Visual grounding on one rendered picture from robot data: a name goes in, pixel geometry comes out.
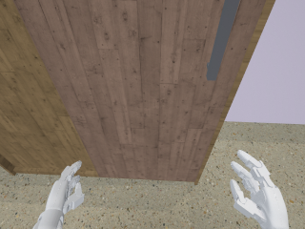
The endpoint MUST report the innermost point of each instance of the left robot hand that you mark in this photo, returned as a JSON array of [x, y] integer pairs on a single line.
[[60, 197]]

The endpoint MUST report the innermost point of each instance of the handle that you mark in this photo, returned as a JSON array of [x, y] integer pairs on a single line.
[[221, 39]]

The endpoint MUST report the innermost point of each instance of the robot left forearm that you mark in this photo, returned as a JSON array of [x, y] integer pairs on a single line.
[[50, 219]]

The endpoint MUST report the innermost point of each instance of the right robot hand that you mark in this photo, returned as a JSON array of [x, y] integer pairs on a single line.
[[273, 212]]

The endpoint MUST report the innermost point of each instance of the wardrobe door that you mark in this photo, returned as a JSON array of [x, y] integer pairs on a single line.
[[132, 75], [36, 130]]

